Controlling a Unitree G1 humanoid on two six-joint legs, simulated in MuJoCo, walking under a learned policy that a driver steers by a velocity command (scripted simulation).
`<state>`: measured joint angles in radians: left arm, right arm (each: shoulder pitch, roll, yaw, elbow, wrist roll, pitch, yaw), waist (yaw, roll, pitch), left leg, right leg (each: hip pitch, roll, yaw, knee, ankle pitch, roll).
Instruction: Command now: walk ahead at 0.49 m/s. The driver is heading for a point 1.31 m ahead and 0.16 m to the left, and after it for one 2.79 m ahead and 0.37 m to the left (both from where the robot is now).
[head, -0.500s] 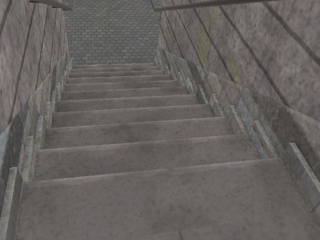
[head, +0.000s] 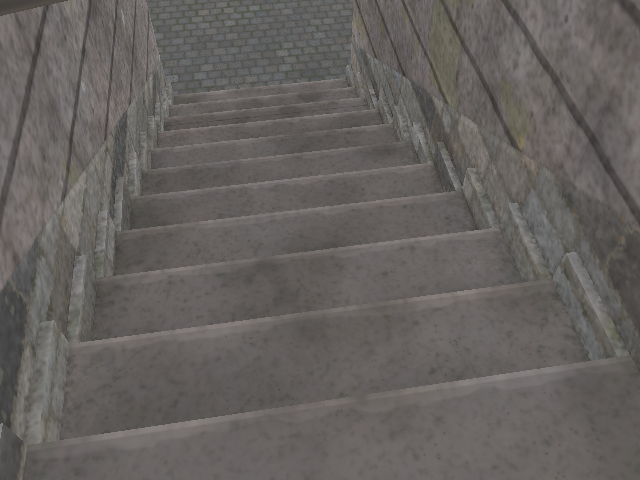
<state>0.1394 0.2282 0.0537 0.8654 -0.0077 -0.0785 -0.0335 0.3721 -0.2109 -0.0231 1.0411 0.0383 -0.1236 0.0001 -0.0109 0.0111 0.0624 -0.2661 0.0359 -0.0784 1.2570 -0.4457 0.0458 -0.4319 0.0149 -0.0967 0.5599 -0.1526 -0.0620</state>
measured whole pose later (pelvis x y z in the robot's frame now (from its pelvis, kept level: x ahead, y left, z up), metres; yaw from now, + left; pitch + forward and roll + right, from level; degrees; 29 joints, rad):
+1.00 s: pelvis +0.58 -0.02 -0.03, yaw +0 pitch +1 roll +2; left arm 0.14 0.26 0.07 0.90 0.00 -0.07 -0.06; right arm 0.48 -0.22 -0.04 0.96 0.01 -0.08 -0.05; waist -0.07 -0.03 -0.02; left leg -0.09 -0.02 0.00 0.70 -0.63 -0.01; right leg -0.68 -0.12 0.08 0.61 0.46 -0.06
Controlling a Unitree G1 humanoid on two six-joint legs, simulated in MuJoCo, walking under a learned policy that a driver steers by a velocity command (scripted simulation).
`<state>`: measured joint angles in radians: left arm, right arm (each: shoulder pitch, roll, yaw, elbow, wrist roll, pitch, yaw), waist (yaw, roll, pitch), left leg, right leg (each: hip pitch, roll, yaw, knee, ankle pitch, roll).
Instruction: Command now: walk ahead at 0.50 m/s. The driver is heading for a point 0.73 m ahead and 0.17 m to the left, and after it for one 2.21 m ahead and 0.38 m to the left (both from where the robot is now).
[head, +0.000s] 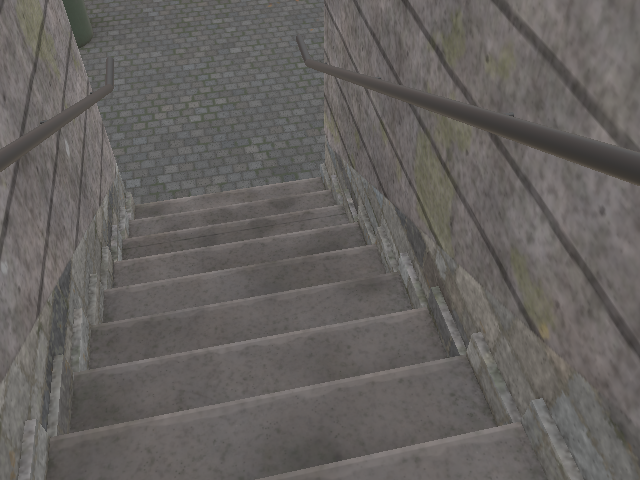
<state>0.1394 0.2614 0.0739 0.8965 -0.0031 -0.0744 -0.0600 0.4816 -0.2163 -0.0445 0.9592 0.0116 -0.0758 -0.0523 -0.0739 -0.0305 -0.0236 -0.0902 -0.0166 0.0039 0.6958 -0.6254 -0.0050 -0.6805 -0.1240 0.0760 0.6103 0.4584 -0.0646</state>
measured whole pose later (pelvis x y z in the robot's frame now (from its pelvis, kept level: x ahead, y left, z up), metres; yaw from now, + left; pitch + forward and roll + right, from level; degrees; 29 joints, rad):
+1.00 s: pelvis +0.54 -0.02 -0.32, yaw +24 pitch +3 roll +1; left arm 0.16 0.24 0.05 0.78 0.02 -0.07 0.03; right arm 0.40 -0.17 -0.04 0.84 0.01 -0.03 -0.02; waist -0.01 -0.05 -0.04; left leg -0.36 -0.17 -0.13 0.70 -0.38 0.09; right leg -0.80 -0.08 0.16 1.13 0.03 0.06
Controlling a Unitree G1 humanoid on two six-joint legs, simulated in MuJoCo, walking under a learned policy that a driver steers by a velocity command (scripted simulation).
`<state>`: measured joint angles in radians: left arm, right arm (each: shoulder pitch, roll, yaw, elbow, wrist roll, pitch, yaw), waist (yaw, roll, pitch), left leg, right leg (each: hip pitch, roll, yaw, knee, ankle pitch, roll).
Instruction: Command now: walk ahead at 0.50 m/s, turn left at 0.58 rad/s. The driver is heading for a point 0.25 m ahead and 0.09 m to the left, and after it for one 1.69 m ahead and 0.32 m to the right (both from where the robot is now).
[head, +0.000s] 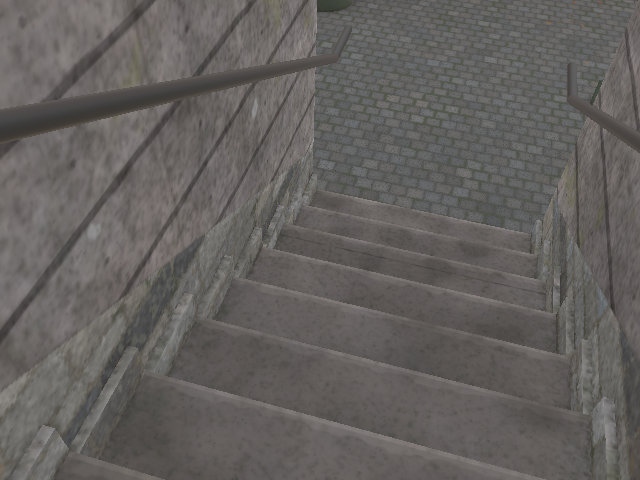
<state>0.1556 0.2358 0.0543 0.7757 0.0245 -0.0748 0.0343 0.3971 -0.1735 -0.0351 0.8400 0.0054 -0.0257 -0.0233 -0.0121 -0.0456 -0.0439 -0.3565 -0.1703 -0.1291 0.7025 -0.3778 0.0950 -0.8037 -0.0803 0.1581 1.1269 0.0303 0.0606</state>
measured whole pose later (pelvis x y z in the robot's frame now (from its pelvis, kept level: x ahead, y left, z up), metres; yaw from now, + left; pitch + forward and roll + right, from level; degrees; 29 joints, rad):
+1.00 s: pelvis +0.21 -0.05 -0.14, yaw -1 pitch +1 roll +1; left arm 0.29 0.25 0.07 0.65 0.00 0.07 0.07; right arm -0.04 -0.10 0.03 0.53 -0.01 -0.03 -0.05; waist 0.05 -0.02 0.02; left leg -0.68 0.09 0.07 1.42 0.05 0.27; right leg -0.43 0.06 0.10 0.79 -0.17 -0.06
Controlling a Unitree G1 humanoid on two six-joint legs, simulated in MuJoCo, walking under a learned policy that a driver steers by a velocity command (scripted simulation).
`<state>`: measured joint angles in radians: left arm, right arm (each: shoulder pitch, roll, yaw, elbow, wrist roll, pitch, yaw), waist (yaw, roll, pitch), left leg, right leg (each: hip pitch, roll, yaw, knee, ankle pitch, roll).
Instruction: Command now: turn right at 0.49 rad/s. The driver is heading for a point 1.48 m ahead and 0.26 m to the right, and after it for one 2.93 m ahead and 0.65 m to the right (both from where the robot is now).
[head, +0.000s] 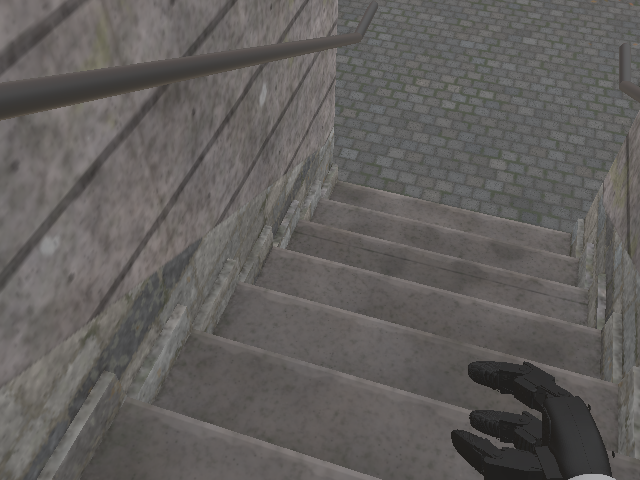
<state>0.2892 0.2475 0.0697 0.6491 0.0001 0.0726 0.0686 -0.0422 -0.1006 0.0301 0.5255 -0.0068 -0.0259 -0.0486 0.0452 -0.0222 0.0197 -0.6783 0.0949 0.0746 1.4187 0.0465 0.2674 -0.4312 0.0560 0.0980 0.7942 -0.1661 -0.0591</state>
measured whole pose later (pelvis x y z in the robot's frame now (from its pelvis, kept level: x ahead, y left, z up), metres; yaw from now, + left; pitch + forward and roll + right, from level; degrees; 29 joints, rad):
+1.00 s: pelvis +0.10 +0.01 -0.02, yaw -23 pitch +2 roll -1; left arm 0.27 0.11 -0.01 0.74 0.00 0.05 0.00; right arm 0.25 -0.21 -0.03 0.76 -0.01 0.04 -0.01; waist -0.03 0.04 -0.05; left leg -0.33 0.05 -0.06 0.67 -0.32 -0.03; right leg -0.30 0.08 0.02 0.62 -0.34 -0.06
